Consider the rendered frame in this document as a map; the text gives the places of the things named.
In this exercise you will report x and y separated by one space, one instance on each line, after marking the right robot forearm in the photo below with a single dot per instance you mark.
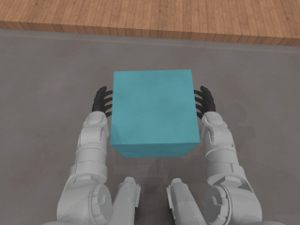
221 158

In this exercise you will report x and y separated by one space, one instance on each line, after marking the left robot hand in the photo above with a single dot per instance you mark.
99 101

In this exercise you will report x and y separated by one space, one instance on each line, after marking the robot left shin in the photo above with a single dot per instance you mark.
129 179

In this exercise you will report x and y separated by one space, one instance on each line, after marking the robot left upper arm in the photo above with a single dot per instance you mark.
85 205

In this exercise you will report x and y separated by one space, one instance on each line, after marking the right robot hand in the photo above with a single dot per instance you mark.
207 101

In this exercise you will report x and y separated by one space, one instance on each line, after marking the robot right upper arm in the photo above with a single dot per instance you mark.
226 205

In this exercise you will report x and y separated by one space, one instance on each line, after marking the left robot forearm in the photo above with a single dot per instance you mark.
90 158

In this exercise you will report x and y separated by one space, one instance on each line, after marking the carton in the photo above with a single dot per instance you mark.
153 113

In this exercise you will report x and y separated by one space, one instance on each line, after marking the robot right foot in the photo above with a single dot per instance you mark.
171 212

